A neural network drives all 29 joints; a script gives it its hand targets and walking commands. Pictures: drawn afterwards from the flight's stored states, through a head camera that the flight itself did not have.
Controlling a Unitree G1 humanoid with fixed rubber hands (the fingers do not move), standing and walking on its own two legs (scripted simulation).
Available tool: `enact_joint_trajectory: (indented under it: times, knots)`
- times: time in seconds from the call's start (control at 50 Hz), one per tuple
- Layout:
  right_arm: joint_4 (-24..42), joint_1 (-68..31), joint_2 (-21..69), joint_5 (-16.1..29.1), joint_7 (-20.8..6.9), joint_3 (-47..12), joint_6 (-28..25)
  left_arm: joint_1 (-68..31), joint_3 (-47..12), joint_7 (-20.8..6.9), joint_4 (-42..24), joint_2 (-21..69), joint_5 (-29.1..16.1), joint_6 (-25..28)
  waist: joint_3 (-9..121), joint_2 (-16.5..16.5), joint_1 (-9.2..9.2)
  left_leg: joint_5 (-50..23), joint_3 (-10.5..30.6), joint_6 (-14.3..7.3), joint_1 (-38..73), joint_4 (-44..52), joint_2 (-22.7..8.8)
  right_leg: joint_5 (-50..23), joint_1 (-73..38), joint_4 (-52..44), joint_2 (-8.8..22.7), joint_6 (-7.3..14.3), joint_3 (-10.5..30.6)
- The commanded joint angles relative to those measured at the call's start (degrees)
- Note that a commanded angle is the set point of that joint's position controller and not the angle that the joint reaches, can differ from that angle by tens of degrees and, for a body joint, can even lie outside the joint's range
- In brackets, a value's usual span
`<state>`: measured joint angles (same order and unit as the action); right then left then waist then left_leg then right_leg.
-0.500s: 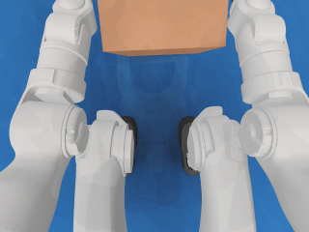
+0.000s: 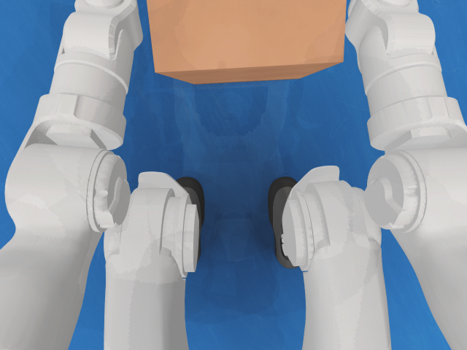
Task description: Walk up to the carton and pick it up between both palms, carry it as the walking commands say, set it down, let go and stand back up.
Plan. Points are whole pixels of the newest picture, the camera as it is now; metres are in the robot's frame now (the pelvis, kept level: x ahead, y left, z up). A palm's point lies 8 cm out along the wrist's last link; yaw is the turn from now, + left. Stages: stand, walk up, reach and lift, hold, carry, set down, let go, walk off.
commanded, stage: set down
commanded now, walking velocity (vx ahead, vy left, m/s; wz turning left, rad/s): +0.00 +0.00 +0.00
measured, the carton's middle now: out of the picture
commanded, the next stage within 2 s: none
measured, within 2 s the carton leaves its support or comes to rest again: rests again in 0.38 s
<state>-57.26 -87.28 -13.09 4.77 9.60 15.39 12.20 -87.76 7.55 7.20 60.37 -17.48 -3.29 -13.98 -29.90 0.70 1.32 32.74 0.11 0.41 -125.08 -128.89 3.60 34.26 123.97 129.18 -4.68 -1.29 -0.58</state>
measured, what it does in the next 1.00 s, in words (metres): stands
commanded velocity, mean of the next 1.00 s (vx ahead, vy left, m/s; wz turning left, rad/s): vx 0.00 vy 0.00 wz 0.00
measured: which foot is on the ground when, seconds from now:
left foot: down 0.00-1.00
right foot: down 0.00-1.00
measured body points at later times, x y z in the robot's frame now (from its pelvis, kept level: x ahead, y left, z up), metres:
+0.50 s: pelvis +0.01 +0.00 -0.01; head +0.37 +0.01 +0.25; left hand +0.57 +0.14 -0.18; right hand +0.57 -0.15 -0.16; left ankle +0.12 +0.11 -0.33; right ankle +0.12 -0.11 -0.33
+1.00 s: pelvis +0.01 +0.00 +0.00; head +0.38 +0.01 +0.24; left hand +0.58 +0.15 -0.18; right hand +0.56 -0.17 -0.17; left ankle +0.12 +0.11 -0.33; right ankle +0.12 -0.11 -0.33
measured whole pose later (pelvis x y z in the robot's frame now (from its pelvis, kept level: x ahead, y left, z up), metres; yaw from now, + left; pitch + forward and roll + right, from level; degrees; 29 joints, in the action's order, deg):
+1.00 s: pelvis +0.01 +0.00 +0.00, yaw +0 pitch +29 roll -1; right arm -59.6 -84.5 -15.9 7.1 7.9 12.2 4.5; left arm -87.1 9.4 6.2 62.4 -18.4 -4.1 -4.4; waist -30.3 0.8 1.0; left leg 33.9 0.1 0.5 -124.8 -129.5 3.6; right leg 35.4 123.7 129.6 -4.9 -1.6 -0.5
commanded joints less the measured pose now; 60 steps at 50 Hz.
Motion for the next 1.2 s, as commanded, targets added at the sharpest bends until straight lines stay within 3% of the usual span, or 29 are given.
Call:
enact_joint_trajectory:
  times: [0.0,0.02,0.04,0.06,0.12,0.2,0.22,0.24,0.32,0.42,0.44,0.46,0.48,0.5,0.52,0.62,0.64,0.66,0.7,0.72,0.76,0.8,0.82,0.84,0.88,0.92,0.98,1.08,1.18]
  knots:
    - [8.9,-29.4,62.5,4.7,-17.7,-20.7,-2.3,-31.8,-13.0,-16.7,-13.2,58.9,-4.5,5.9,90.3,1.1,-1.55,-23.4,-2.6,-1.2,36.3,8.7,3.7,-23.2,-33.0,-9.6,-3.9,-0.2,-2.8]
    - [8.3,-30.6,62.3,4.9,-17.9,-20.7,-2.3,-32.0,-11.9,-16.9,-11.1,57.6,-3.5,5.6,87.3,0.4,-3.99,-21.8,-3.4,-1.2,33.5,9.0,3.8,-22.0,-32.5,-9.9,-4.0,0.2,-2.2]
    - [9.6,-30.4,62.0,4.6,-17.9,-20.6,-2.5,-31.7,-13.1,-17.1,-12.5,58.0,-3.9,5.7,88.8,-0.4,-2.22,-22.2,-3.5,-1.2,33.9,7.7,3.8,-22.9,-32.8,-9.6,-3.8,-0.1,-1.9]
    - [8.5,-31.1,62.1,4.8,-17.9,-20.1,-2.4,-30.6,-11.9,-17.1,-10.7,56.6,-2.9,5.7,86.1,-0.6,-4.17,-21.3,-3.8,-1.6,33.2,8.6,4.0,-21.6,-32.0,-9.8,-3.9,-0.5,-2.1]
    - [5.4,-28.7,60.7,3.8,-18.0,-18.5,-2.4,-30.8,-12.2,-17.4,-10.5,58.7,-2.9,5.6,82.1,-2.3,-1.65,-20.5,-3.4,-1.0,33.8,8.5,3.5,-19.6,-28.8,-10.1,-4.0,0.3,-2.1]
    - [5.4,-29.1,61.3,3.7,-18.6,-18.7,-2.5,-29.5,-11.6,-17.8,-10.4,58.0,-2.8,6.0,79.4,0.1,-2.79,-20.9,-2.8,-1.5,33.1,8.1,3.7,-19.6,-27.5,-9.1,-3.8,-0.3,-2.4]
    - [4.4,-26.7,62.4,3.2,-18.6,-18.3,-2.5,-31.1,-12.3,-17.6,-11.2,57.2,-2.7,6.2,79.1,0.1,-0.89,-20.4,-2.5,-1.6,32.3,8.1,3.7,-19.9,-27.6,-9.3,-4.3,0.0,-2.2]
    - [2.7,-26.0,61.3,3.1,-18.7,-17.9,-2.4,-30.5,-12.1,-17.7,-10.1,57.1,-1.8,6.1,75.9,-1.4,-2.95,-20.5,-3.6,-0.8,31.1,8.0,3.4,-19.8,-26.2,-9.6,-4.4,0.4,-1.9]
    - [3.1,-26.7,60.4,2.6,-18.8,-18.5,-3.0,-28.1,-10.3,-17.5,-7.8,57.2,-1.1,6.5,73.8,0.3,-3.12,-19.0,-3.4,-1.2,29.0,7.5,3.3,-18.5,-25.9,-8.8,-4.3,0.1,-2.1]
    - [3.3,-23.6,59.3,1.1,-18.7,-16.9,-3.1,-25.8,-11.1,-17.2,-8.0,56.1,-1.2,6.5,71.8,0.0,-0.70,-20.8,-2.1,-0.9,30.2,7.9,3.4,-19.5,-23.0,-9.0,-4.1,-0.3,-2.4]
    - [3.1,-23.2,58.3,1.5,-18.7,-16.2,-3.3,-25.0,-11.5,-17.1,-8.7,57.3,-1.4,6.6,71.0,-2.1,-1.11,-20.4,-1.9,-0.8,31.6,8.5,3.9,-18.3,-22.8,-8.8,-4.4,0.0,-2.7]
    - [4.8,-23.7,58.3,2.1,-18.9,-16.9,-3.6,-24.2,-10.3,-17.1,-8.4,55.7,-0.4,6.7,71.6,-1.2,-4.76,-21.1,-2.5,-1.0,31.7,7.8,3.4,-18.5,-21.9,-8.5,-4.3,-0.1,-2.0]
    - [4.0,-22.4,57.4,1.0,-18.7,-16.0,-3.7,-24.3,-10.1,-17.0,-7.6,55.4,-0.3,6.6,71.1,-0.4,-0.91,-21.0,-1.9,-1.0,30.0,7.4,3.1,-19.3,-21.3,-8.7,-4.1,-0.5,-2.4]
    - [4.8,-23.3,58.1,1.7,-18.8,-16.8,-3.7,-24.0,-10.1,-17.0,-8.7,55.0,0.0,6.7,70.7,-1.1,-3.62,-21.6,-2.3,-1.1,29.8,8.0,3.6,-20.1,-22.5,-8.8,-4.2,-0.3,-1.6]
    - [4.0,-23.5,57.4,1.4,-18.6,-16.3,-3.6,-24.6,-10.5,-16.6,-9.7,54.4,-0.7,7.0,71.5,0.2,-1.50,-22.2,-1.3,-1.2,30.9,7.8,3.5,-20.6,-23.7,-8.4,-3.9,-0.7,-2.0]
    - [4.6,-21.4,53.6,0.6,-17.9,-14.7,-4.3,-21.5,-8.9,-15.7,-7.9,52.3,0.0,7.3,70.6,-1.1,-2.56,-22.7,-1.7,-0.7,33.4,8.1,3.3,-19.4,-21.5,-8.2,-4.0,-0.8,-2.5]
    - [3.7,-20.9,54.2,0.8,-17.8,-15.1,-4.4,-21.8,-7.5,-15.4,-9.0,49.3,0.8,7.7,71.1,2.0,-3.28,-22.0,-1.5,-1.0,32.6,8.5,3.4,-19.3,-22.6,-8.7,-4.1,-1.2,-2.8]
    - [4.1,-20.2,53.4,0.3,-17.6,-14.9,-4.6,-23.5,-8.3,-15.1,-8.8,48.7,0.4,7.9,73.3,1.5,-1.94,-22.6,-1.5,-0.7,32.6,7.7,3.2,-20.8,-24.1,-8.2,-4.0,-0.8,-2.2]
    - [4.8,-20.9,49.5,0.4,-16.8,-14.3,-5.0,-21.8,-7.5,-14.4,-6.9,47.1,0.6,7.8,72.5,-0.7,-2.56,-22.1,-1.7,-0.6,34.1,8.4,3.4,-20.2,-23.7,-8.4,-3.9,-1.4,-2.6]
    - [4.5,-19.8,43.9,0.5,-15.8,-13.0,-5.3,-20.2,-4.9,-13.1,-6.7,39.6,1.5,8.4,70.5,-1.5,-4.34,-20.9,-2.6,-0.6,31.8,8.0,3.1,-19.1,-22.4,-8.4,-3.7,-1.3,-1.8]
    - [3.6,-20.8,42.4,0.1,-15.0,-12.9,-5.7,-21.7,-6.1,-12.7,-7.6,40.8,0.8,8.5,75.0,-0.1,-2.13,-22.1,-2.1,-0.1,34.0,8.4,2.8,-20.4,-26.6,-8.7,-3.6,-1.1,-2.4]
    - [3.1,-16.1,33.3,-0.2,-12.6,-11.1,-6.1,-20.2,-2.4,-10.0,-8.4,28.4,1.8,9.7,75.7,1.0,-2.80,-21.3,-3.0,0.2,33.5,8.0,2.7,-20.8,-27.2,-8.9,-3.5,-1.2,-2.2]
    - [4.5,-15.2,23.2,-0.2,-10.4,-8.3,-7.1,-16.7,-1.3,-7.9,-6.4,20.6,1.5,10.0,75.2,-1.8,-2.10,-21.5,-2.7,0.4,35.4,8.1,2.1,-19.7,-25.9,-9.2,-3.0,-1.7,-2.3]
    - [6.3,-16.6,17.9,0.5,-8.7,-8.2,-7.8,-15.9,0.6,-6.4,-8.0,14.9,1.8,10.7,77.8,-0.1,-4.11,-21.9,-3.1,0.3,35.3,8.7,2.6,-20.4,-28.7,-9.1,-3.0,-2.0,-2.6]
    - [3.0,-10.1,1.6,1.0,-4.5,-5.4,-8.7,-13.0,3.5,-2.1,-5.3,-0.4,0.1,11.6,80.0,-0.2,-1.63,-20.3,-2.8,0.5,37.1,9.6,1.7,-20.2,-30.5,-10.2,-2.0,-1.9,-3.1]
    - [3.9,-9.3,-7.1,2.2,-1.4,-4.0,-9.4,-11.3,3.1,0.3,-6.2,-8.0,-1.0,12.0,85.2,-1.3,-1.33,-22.2,-2.8,1.2,39.4,9.8,0.9,-21.5,-33.0,-10.9,-1.5,-1.9,-2.4]
    - [3.3,-10.6,-9.4,6.1,0.4,-8.0,-9.2,-11.3,-0.5,1.2,-1.1,-9.1,-5.0,10.7,90.4,-2.0,-0.85,-22.4,-2.0,1.5,43.4,9.9,0.1,-22.0,-35.1,-10.7,-0.3,-1.5,-2.5]
    - [8.2,-13.7,-7.7,9.8,0.3,-12.4,-10.2,-14.3,-3.0,0.6,-7.5,-9.9,-8.7,12.3,94.0,-0.4,-2.42,-27.6,-1.7,0.3,41.6,8.3,-0.4,-28.0,-36.2,-10.1,0.6,-1.5,-1.7]
    - [8.7,-16.0,-15.2,7.9,1.4,-7.6,-9.9,-19.4,-2.0,0.4,-9.0,-14.7,-9.8,11.5,92.3,-1.4,-0.18,-21.5,-1.1,0.6,39.3,9.2,-1.4,-21.9,-34.6,-11.8,1.8,-1.2,-1.0]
